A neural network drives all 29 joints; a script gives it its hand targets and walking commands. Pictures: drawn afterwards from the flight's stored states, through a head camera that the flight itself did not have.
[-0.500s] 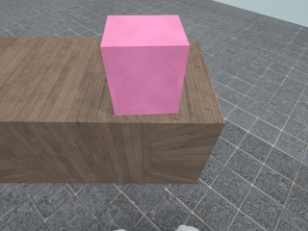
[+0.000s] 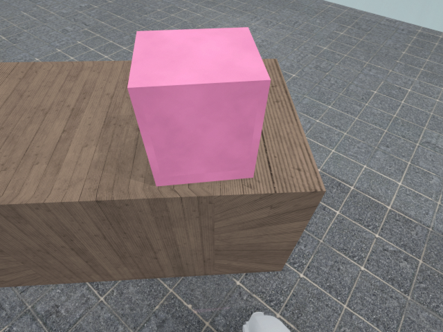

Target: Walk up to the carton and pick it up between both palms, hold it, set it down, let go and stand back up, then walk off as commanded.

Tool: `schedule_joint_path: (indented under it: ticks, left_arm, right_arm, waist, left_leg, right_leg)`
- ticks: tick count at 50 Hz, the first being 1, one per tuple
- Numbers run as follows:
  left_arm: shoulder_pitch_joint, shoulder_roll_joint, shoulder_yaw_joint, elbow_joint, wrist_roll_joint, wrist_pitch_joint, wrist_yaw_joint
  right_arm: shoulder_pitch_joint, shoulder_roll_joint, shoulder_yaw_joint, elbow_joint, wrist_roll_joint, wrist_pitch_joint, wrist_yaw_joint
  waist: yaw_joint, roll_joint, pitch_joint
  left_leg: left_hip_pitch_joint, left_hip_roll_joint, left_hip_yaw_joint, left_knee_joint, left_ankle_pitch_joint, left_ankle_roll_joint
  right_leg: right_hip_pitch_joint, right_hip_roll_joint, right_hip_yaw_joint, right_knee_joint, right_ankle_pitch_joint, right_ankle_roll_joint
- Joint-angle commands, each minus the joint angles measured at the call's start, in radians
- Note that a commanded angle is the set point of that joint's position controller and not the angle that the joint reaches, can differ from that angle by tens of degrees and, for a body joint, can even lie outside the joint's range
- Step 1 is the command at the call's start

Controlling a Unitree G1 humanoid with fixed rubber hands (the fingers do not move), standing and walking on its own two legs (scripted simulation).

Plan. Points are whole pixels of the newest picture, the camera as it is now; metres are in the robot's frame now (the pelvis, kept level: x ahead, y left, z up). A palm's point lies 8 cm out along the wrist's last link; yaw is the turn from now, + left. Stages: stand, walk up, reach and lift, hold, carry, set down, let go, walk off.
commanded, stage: walk up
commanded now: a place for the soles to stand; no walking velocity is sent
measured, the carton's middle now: (200, 110) +0.62 +0.01 +0.04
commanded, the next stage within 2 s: none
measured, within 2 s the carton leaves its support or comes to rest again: neither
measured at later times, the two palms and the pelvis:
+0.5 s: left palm out of the picture +0.14 +0.33 -0.09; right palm out of the picture +0.11 -0.32 -0.11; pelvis +0.07 +0.00 +0.00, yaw +1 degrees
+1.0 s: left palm out of the picture +0.17 +0.32 -0.10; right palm (373, 297) +0.19 -0.31 -0.10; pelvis +0.11 +0.01 +0.00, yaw +1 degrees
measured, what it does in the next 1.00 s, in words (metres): walks ahead: left foot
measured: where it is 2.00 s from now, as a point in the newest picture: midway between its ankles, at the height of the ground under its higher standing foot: outside the picture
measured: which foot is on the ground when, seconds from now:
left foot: up 0.00-0.22, down 0.24-1.00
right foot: down 0.00-1.00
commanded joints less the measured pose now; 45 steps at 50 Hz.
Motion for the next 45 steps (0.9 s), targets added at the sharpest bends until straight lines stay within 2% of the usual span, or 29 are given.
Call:
schedule_joint_path:
  ticks: [1,3,5,8,10,11,12,14,15,18,21,24,25,26,27,29,30,32,33,34,35,36,37,38,39,41,43,44,45]
  left_arm:
    - [0.237,0.358,0.167,0.036,0.010,-0.046,0.013]
    - [0.122,0.313,0.154,-0.022,-0.002,-0.037,0.017]
    - [0.067,0.277,0.144,-0.011,0.010,-0.032,0.023]
    - [0.053,0.283,0.148,-0.018,0.024,-0.021,0.008]
    - [0.015,0.286,0.151,-0.020,0.030,-0.013,0.003]
    - [-0.059,0.258,0.143,-0.026,0.032,-0.004,0.000]
    - [-0.058,0.217,0.125,-0.031,0.028,0.008,0.009]
    - [-0.087,0.129,0.089,-0.066,0.006,0.019,0.009]
    - [-0.128,0.183,0.111,-0.059,0.020,0.018,0.013]
    - [-0.044,0.187,0.103,-0.008,0.027,0.004,0.009]
    - [-0.008,0.172,0.094,-0.026,0.018,-0.011,0.009]
    - [0.073,0.175,0.101,0.015,0.033,-0.034,0.023]
    - [0.178,0.245,0.116,0.030,0.042,-0.046,0.034]
    - [0.206,0.354,0.148,0.054,0.033,-0.039,0.032]
    - [0.136,0.362,0.141,0.025,0.016,-0.032,0.031]
    - [0.054,0.341,0.140,0.016,0.007,-0.021,0.037]
    - [0.050,0.316,0.133,0.014,0.014,-0.017,0.037]
    - [0.049,0.308,0.122,0.008,0.028,-0.015,0.031]
    - [0.017,0.302,0.127,-0.004,0.027,-0.009,0.031]
    - [0.008,0.308,0.125,-0.012,0.020,-0.003,0.028]
    - [-0.063,0.248,0.099,-0.018,0.026,-0.003,0.033]
    - [-0.099,0.159,0.078,-0.021,0.022,0.006,0.031]
    - [-0.081,0.131,0.071,-0.030,0.010,0.001,0.031]
    - [-0.140,0.188,0.093,-0.032,0.024,0.006,0.040]
    - [-0.059,0.179,0.088,-0.005,0.005,-0.003,0.035]
    - [0.004,0.186,0.086,0.006,0.008,-0.010,0.026]
    - [0.100,0.192,0.100,0.038,0.012,-0.022,0.031]
    - [0.131,0.164,0.093,0.045,0.026,-0.034,0.040]
    - [0.175,0.261,0.123,0.039,0.041,-0.048,0.045]
  right_arm:
    - [-0.082,-0.240,-0.039,-0.141,0.002,0.004,-0.018]
    - [-0.060,-0.269,-0.049,-0.104,-0.005,-0.001,-0.021]
    - [-0.057,-0.245,-0.051,-0.076,-0.014,0.006,-0.007]
    - [-0.023,-0.251,-0.058,-0.074,-0.007,0.000,0.001]
    - [-0.020,-0.239,-0.058,-0.076,-0.004,-0.013,0.006]
    - [0.049,-0.219,-0.059,-0.048,-0.014,-0.022,-0.003]
    - [0.125,-0.229,-0.077,-0.012,-0.014,-0.025,-0.015]
    - [0.096,-0.391,-0.103,-0.043,-0.038,-0.043,-0.032]
    - [0.057,-0.399,-0.098,-0.042,-0.032,-0.039,-0.039]
    - [-0.034,-0.338,-0.080,-0.088,-0.035,-0.029,-0.044]
    - [-0.045,-0.340,-0.077,-0.113,-0.024,-0.019,-0.033]
    - [-0.127,-0.266,-0.044,-0.124,-0.011,-0.003,-0.032]
    - [-0.188,-0.190,-0.016,-0.155,-0.001,0.003,-0.031]
    - [-0.237,-0.172,-0.022,-0.170,-0.003,0.012,-0.035]
    - [-0.208,-0.244,-0.025,-0.156,-0.006,0.013,-0.046]
    - [-0.190,-0.270,-0.038,-0.104,0.001,0.005,-0.041]
    - [-0.174,-0.266,-0.044,-0.105,-0.014,0.011,-0.030]
    - [-0.127,-0.251,-0.052,-0.085,-0.009,0.003,-0.025]
    - [-0.123,-0.223,-0.050,-0.075,0.003,0.002,-0.022]
    - [-0.072,-0.225,-0.048,-0.073,-0.003,-0.007,-0.019]
    - [-0.021,-0.217,-0.059,-0.041,-0.019,-0.009,-0.029]
    - [0.022,-0.268,-0.075,-0.044,-0.019,-0.019,-0.034]
    - [-0.025,-0.363,-0.081,-0.080,-0.036,-0.025,-0.034]
    - [-0.047,-0.391,-0.086,-0.056,-0.029,-0.024,-0.033]
    - [-0.138,-0.339,-0.063,-0.081,-0.022,-0.020,-0.040]
    - [-0.174,-0.309,-0.049,-0.095,-0.026,-0.005,-0.040]
    - [-0.242,-0.295,-0.054,-0.112,-0.015,0.016,-0.029]
    - [-0.264,-0.253,-0.028,-0.115,-0.022,0.017,-0.031]
    - [-0.268,-0.167,-0.020,-0.142,-0.007,0.022,-0.021]
  waist:
    - [0.183,-0.133,-0.160]
    - [0.115,-0.006,0.017]
    - [0.094,-0.019,0.046]
    - [0.090,-0.190,0.014]
    - [0.083,-0.117,0.043]
    - [0.042,-0.173,-0.006]
    - [-0.006,-0.016,-0.079]
    - [-0.040,0.340,0.030]
    - [-0.031,0.111,0.065]
    - [0.007,0.125,0.002]
    - [0.023,0.211,-0.086]
    - [0.106,0.089,-0.092]
    - [0.150,-0.102,-0.105]
    - [0.176,-0.296,-0.045]
    - [0.143,-0.124,-0.006]
    - [0.103,-0.136,0.026]
    - [0.098,-0.079,0.034]
    - [0.085,-0.113,-0.005]
    - [0.066,-0.185,-0.001]
    - [0.039,-0.074,-0.044]
    - [0.000,-0.064,-0.065]
    - [-0.052,0.208,-0.077]
    - [-0.029,0.358,-0.042]
    - [-0.021,0.193,0.019]
    - [0.033,0.115,0.003]
    - [0.036,0.264,-0.040]
    - [0.101,0.188,-0.075]
    - [0.149,0.109,-0.032]
    - [0.157,-0.154,-0.114]
  left_leg:
    - [-0.473,-0.053,-0.100,0.353,-0.077,0.051]
    - [-0.498,0.045,-0.066,0.372,0.026,0.027]
    - [-0.390,0.087,-0.059,0.216,0.057,0.014]
    - [-0.209,0.046,0.022,0.053,-0.071,0.021]
    - [-0.081,0.006,0.055,-0.071,-0.076,0.015]
    - [0.078,0.010,0.075,-0.200,0.093,0.039]
    - [0.248,-0.022,0.031,-0.284,0.070,0.049]
    - [0.282,0.331,-0.706,-0.645,-0.359,0.180]
    - [0.204,0.363,-0.786,-0.656,-0.357,0.260]
    - [0.233,0.283,-0.568,-0.480,0.054,0.267]
    - [0.171,0.273,-0.435,-0.417,0.192,0.256]
    - [-0.092,0.186,-0.228,-0.221,0.311,0.162]
    - [-0.245,0.088,-0.092,0.046,0.248,0.090]
    - [-0.477,-0.077,0.016,0.214,-0.112,0.029]
    - [-0.453,-0.049,-0.074,0.252,-0.117,0.029]
    - [-0.356,0.017,-0.020,0.201,-0.057,0.022]
    - [-0.309,0.025,-0.008,0.120,-0.104,0.012]
    - [-0.176,0.003,0.032,0.058,-0.111,0.009]
    - [-0.152,-0.001,0.040,-0.027,-0.110,0.029]
    - [0.004,-0.022,0.066,-0.135,0.015,0.033]
    - [0.186,-0.023,0.036,-0.239,0.135,0.045]
    - [0.245,0.112,-0.299,-0.476,-0.140,0.077]
    - [0.232,0.317,-0.660,-0.598,-0.125,0.195]
    - [0.150,0.341,-0.669,-0.579,-0.085,0.243]
    - [0.101,0.318,-0.607,-0.556,-0.072,0.271]
    - [0.104,0.257,-0.450,-0.453,0.106,0.245]
    - [-0.028,0.195,-0.312,-0.348,0.165,0.201]
    - [-0.157,0.154,-0.240,-0.224,0.276,0.135]
    - [-0.307,-0.012,-0.072,0.092,0.175,0.047]
  right_leg:
    - [0.547,-0.399,0.762,-0.584,-0.730,-0.150]
    - [0.419,-0.380,0.660,-0.534,-0.593,-0.246]
    - [0.338,-0.325,0.494,-0.511,-0.417,-0.231]
    - [0.201,-0.300,0.408,-0.507,-0.436,-0.261]
    - [0.092,-0.289,0.374,-0.474,-0.488,-0.238]
    - [0.020,-0.275,0.305,-0.391,-0.419,-0.201]
    - [-0.067,-0.212,0.252,-0.220,-0.445,-0.149]
    - [-0.411,0.063,0.029,0.276,-0.320,-0.017]
    - [-0.355,0.015,0.132,0.321,-0.290,-0.013]
    - [-0.257,-0.048,0.072,0.208,-0.281,0.007]
    - [-0.103,-0.022,-0.014,0.087,-0.262,-0.020]
    - [0.262,0.023,-0.020,-0.142,-0.092,-0.045]
    - [0.351,-0.130,0.321,-0.341,-0.247,-0.091]
    - [0.404,-0.350,0.724,-0.529,-0.359,-0.194]
    - [0.352,-0.384,0.767,-0.508,-0.326,-0.276]
    - [0.287,-0.332,0.553,-0.422,-0.126,-0.271]
    - [0.281,-0.297,0.523,-0.407,-0.131,-0.247]
    - [0.198,-0.285,0.461,-0.369,0.032,-0.251]
    - [0.171,-0.286,0.428,-0.335,-0.082,-0.247]
    - [0.117,-0.247,0.374,-0.293,-0.081,-0.196]
    - [-0.029,-0.194,0.274,-0.177,-0.045,-0.151]
    - [-0.192,-0.096,0.148,0.137,-0.084,-0.078]
    - [-0.332,0.046,-0.017,0.234,-0.318,-0.012]
    - [-0.267,-0.002,0.100,0.275,-0.314,-0.018]
    - [-0.177,0.003,0.047,0.263,-0.314,-0.024]
    - [-0.113,-0.026,0.018,0.152,-0.329,-0.011]
    - [0.166,0.015,-0.027,-0.054,-0.209,-0.020]
    - [0.306,0.011,0.041,-0.203,-0.145,-0.034]
    - [0.398,-0.226,0.482,-0.379,-0.237,-0.123]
